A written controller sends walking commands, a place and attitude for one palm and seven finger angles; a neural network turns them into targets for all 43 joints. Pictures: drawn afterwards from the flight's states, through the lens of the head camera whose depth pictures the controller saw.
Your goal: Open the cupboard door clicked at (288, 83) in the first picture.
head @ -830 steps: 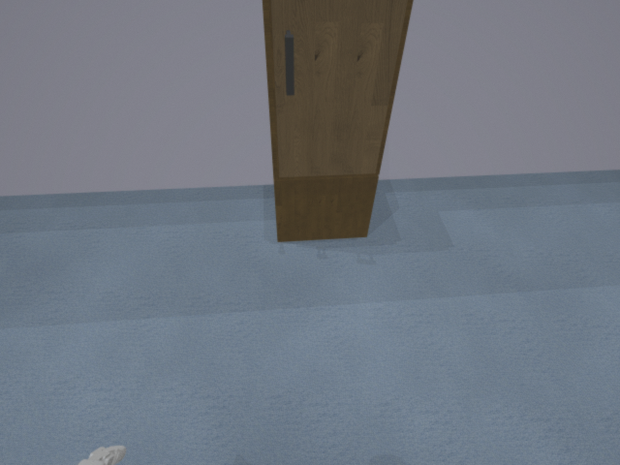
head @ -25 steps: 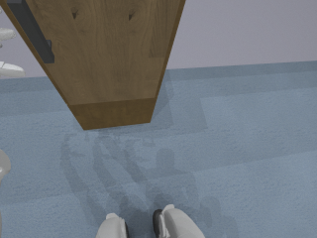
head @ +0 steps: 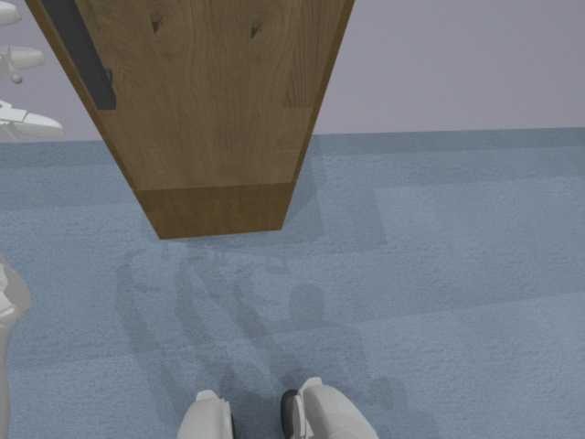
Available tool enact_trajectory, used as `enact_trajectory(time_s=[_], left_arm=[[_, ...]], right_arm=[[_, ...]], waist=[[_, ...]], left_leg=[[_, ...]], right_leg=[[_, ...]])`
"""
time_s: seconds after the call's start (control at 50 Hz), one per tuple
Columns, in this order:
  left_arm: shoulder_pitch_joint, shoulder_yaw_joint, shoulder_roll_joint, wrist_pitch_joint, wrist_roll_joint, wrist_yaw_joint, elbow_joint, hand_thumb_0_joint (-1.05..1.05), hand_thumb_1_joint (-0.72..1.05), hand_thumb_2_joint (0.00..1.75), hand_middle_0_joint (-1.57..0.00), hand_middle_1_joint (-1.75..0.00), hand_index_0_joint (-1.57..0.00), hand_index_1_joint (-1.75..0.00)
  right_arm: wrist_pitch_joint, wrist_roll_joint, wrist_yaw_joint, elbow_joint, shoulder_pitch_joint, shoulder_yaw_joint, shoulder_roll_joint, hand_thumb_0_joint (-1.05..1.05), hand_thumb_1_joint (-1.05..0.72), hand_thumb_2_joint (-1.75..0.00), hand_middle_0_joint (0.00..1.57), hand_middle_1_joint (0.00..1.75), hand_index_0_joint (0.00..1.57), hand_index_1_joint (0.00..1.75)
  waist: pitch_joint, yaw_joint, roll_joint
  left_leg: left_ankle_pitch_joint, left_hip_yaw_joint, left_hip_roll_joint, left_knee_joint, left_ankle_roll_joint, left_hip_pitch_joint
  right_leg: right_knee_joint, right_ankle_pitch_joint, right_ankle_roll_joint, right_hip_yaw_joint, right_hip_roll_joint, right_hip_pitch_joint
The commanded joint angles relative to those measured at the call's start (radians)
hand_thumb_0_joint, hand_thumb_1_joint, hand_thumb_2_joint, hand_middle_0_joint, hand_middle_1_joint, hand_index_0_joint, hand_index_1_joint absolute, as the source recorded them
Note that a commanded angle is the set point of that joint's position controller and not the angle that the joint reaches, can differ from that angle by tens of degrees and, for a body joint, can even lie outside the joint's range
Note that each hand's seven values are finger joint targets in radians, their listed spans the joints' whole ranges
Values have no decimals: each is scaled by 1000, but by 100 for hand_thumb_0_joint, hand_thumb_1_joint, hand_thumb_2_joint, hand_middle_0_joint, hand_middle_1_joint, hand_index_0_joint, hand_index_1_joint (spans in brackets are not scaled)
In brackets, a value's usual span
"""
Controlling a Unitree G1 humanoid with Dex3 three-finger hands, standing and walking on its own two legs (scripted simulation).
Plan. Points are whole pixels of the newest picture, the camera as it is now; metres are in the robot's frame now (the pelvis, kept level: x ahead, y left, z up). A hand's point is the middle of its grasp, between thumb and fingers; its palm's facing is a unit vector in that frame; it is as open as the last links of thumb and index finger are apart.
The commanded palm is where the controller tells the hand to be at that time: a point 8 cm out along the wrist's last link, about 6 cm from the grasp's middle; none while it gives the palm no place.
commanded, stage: move the hooked fingers beside the handle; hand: left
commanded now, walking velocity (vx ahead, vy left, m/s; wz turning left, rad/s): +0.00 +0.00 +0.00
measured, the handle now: (86, 44) +0.59 +0.20 +0.09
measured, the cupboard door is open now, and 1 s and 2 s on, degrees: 0 0 0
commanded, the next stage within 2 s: slide the fingers in behind the handle in 0.08 s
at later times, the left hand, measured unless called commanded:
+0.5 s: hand (35, 77) +0.53 +0.24 +0.10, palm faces +0.01 -1.00 -0.01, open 14.0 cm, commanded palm +0.52 +0.27 +0.09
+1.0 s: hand (71, 74) +0.54 +0.21 +0.09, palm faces +0.02 -1.00 -0.01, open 14.0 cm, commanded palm +0.52 +0.24 +0.09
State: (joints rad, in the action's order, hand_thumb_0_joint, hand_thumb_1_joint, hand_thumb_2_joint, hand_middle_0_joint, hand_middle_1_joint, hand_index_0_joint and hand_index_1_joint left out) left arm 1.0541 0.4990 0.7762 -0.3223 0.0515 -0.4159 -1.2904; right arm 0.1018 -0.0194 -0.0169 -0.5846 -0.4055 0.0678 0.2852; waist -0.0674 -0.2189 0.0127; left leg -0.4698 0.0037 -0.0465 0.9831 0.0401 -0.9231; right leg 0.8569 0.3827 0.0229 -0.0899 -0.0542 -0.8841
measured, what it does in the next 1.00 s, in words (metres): stands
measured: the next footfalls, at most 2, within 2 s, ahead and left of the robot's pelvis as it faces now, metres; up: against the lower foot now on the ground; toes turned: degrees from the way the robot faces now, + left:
none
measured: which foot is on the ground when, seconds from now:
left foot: down 0.00-1.00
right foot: down 0.00-1.00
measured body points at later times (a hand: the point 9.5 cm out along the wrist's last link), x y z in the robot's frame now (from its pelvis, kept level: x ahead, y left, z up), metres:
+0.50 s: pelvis +0.00 +0.00 +0.00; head +0.15 +0.03 +0.42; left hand +0.53 +0.30 +0.10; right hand -0.06 -0.26 -0.09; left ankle -0.01 +0.09 -0.68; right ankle +0.00 -0.11 -0.68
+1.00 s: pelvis +0.00 +0.00 +0.00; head +0.15 +0.03 +0.42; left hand +0.54 +0.26 +0.10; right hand -0.03 -0.26 -0.10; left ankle -0.01 +0.09 -0.68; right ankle +0.00 -0.11 -0.68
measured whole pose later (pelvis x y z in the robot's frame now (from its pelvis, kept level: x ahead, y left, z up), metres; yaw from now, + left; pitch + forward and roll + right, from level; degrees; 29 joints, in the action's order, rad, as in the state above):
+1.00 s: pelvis +0.00 +0.00 +0.00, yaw +0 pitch +24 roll -4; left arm 1.03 0.45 0.64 -0.34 0.05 -0.29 -1.23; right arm 0.08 -0.03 0.01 -0.60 -0.44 0.05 0.27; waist -0.09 -0.22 0.03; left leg -0.47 0.02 -0.04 0.98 0.04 -0.92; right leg 0.87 0.39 0.02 -0.08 -0.05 -0.90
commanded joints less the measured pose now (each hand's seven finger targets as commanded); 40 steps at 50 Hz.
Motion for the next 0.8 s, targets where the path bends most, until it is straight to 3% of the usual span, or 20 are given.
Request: enact_trajectory(time_s=[0.0, 0.04, 0.06, 0.12, 0.16, 0.2, 0.26, 0.3, 0.38, 0.48, 0.5, 0.52, 0.56, 0.6, 0.64, 0.7, 0.74, 0.78], left_arm=[[442, 11, 303, -39, 15, -7, 176, 0, -50, 30, -30, -120, -30, -120], [436, 28, 335, -32, 10, -7, 175, 0, -50, 30, -30, -120, -30, -120], [455, -4, 299, -30, 12, -9, 180, 0, -50, 30, -30, -120, -30, -120], [467, 29, 330, -46, 19, -5, 218, 0, -50, 30, -30, -120, -30, -120], [442, 40, 337, -43, 24, -4, 199, 0, -50, 30, -30, -120, -30, -120], [431, 38, 327, -42, 26, -5, 202, 0, -50, 30, -30, -120, -30, -120], [389, 40, 323, -29, 19, 2, 194, 0, -50, 30, -30, -120, -30, -120], [406, 36, 318, -31, 20, 9, 210, 0, -50, 30, -30, -120, -30, -120], [405, 29, 278, -50, 29, 25, 267, 0, -50, 30, -30, -120, -30, -120], [413, 5, 224, -52, 33, 44, 238, 0, -50, 30, -30, -120, -30, -120], [414, -14, 210, -47, 25, 47, 218, 0, -50, 30, -30, -120, -30, -120], [424, -6, 219, -44, 24, 54, 215, 0, -50, 30, -30, -120, -30, -120], [438, -4, 229, -48, 16, 66, 232, 0, -50, 30, -30, -120, -30, -120], [450, -5, 219, -65, 13, 78, 276, 0, -50, 30, -30, -120, -30, -120], [428, -29, 156, -71, 22, 84, 270, 0, -50, 30, -30, -120, -30, -120], [420, -31, 139, -70, 30, 89, 258, 0, -50, 30, -30, -120, -30, -120], [436, -29, 150, -50, 25, 96, 207, 0, -50, 30, -30, -120, -30, -120], [453, -26, 151, -51, 20, 105, 232, 0, -50, 30, -30, -120, -30, -120]], right_arm=[[2, 4, -20, 12, -244, -62, 207, 0, -90, -90, 20, 30, 20, 30], [2, 3, -23, 15, -250, -61, 208, 0, -90, -90, 20, 30, 20, 30], [1, 3, -22, 13, -248, -60, 205, 0, -90, -90, 20, 30, 20, 30], [-1, -2, -21, 11, -259, -63, 210, 0, -90, -90, 20, 30, 20, 30], [-2, -1, -20, 12, -259, -62, 212, 0, -90, -90, 20, 30, 20, 30], [-1, -1, -18, 13, -263, -63, 210, 0, -90, -90, 20, 30, 20, 30], [1, -1, -12, 18, -267, -64, 209, 0, -90, -90, 20, 30, 20, 30], [3, -2, -13, 14, -272, -66, 208, 0, -90, -90, 20, 30, 20, 30], [0, -6, -5, 16, -277, -74, 205, 0, -90, -90, 20, 30, 20, 30], [-2, -6, -1, 8, -273, -73, 201, 0, -90, -90, 20, 30, 20, 30], [-4, -4, 0, 4, -267, -73, 199, 0, -90, -90, 20, 30, 20, 30], [-5, -6, 0, -1, -270, -72, 201, 0, -90, -90, 20, 30, 20, 30], [-6, -6, 1, 5, -269, -73, 199, 0, -90, -90, 20, 30, 20, 30], [-9, -10, 2, 6, -269, -76, 196, 0, -90, -90, 20, 30, 20, 30], [-12, -12, 8, 3, -268, -80, 191, 0, -90, -90, 20, 30, 20, 30], [-10, -11, 11, 1, -263, -81, 192, 0, -90, -90, 20, 30, 20, 30], [-10, -7, 8, -5, -263, -78, 195, 0, -90, -90, 20, 30, 20, 30], [-14, -7, 8, 4, -263, -79, 193, 0, -90, -90, 20, 30, 20, 30]], waist=[[-511, -20, 245], [-518, -16, 233], [-498, -31, 232], [-551, -19, 257], [-528, -18, 220], [-537, -11, 240], [-514, 0, 220], [-513, -6, 224], [-538, 0, 244], [-484, -11, 215], [-465, -15, 241], [-462, -19, 214], [-474, -15, 224], [-532, -7, 256], [-531, -11, 246], [-528, -12, 224], [-459, -26, 171], [-482, -19, 191]], left_leg=[[536, -80, 5, -69, -10, 413], [532, -80, 4, -67, -7, 395], [517, -78, 2, -72, -6, 393], [536, -85, 0, -66, -10, 426], [510, -80, 0, -72, -7, 387], [523, -77, 2, -73, -8, 394], [501, -71, 3, -80, -4, 369], [510, -74, 1, -82, -4, 380], [556, -81, -2, -82, -10, 440], [517, -81, 1, -89, -8, 422], [507, -82, 0, -91, -12, 423], [493, -82, 0, -90, -9, 409], [492, -83, 2, -92, -11, 409], [558, -91, 0, -83, -18, 462], [593, -94, -3, -76, -23, 490], [586, -93, -3, -76, -23, 480], [510, -88, 1, -84, -12, 407], [506, -82, 7, -82, -8, 407]], right_leg=[[-52, -349, -3, 56, -14, 165], [-50, -355, -4, 57, -15, 178], [-55, -346, -6, 56, -15, 165], [-50, -342, -3, 55, -18, 160], [-52, -340, -4, 55, -18, 181], [-51, -353, -2, 54, -19, 185], [-57, -344, -2, 54, -20, 197], [-57, -348, -3, 53, -20, 188], [-56, -355, 3, 47, -24, 171], [-63, -323, 2, 44, -24, 149], [-64, -304, 0, 42, -22, 125], [-65, -300, -2, 44, -22, 132], [-61, -300, -1, 45, -20, 142], [-48, -329, 2, 43, -19, 139], [-49, -338, 1, 38, -22, 120], [-47, -340, 0, 38, -23, 125], [-55, -319, -4, 41, -21, 135], [-51, -330, 0, 46, -18, 151]])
